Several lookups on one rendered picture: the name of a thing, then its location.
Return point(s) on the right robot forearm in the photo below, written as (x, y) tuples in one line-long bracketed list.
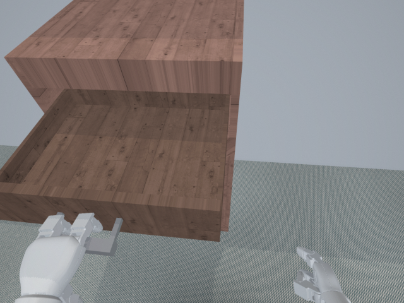
[(333, 297)]

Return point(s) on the cabinet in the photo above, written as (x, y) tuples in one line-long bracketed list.
[(185, 46)]

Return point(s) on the robot right hand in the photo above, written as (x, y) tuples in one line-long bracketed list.
[(309, 285)]

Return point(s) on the drawer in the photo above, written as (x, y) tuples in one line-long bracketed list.
[(154, 159)]

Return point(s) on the robot left hand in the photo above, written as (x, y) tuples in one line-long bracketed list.
[(51, 260)]

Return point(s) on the handle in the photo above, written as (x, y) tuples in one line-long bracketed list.
[(105, 247)]

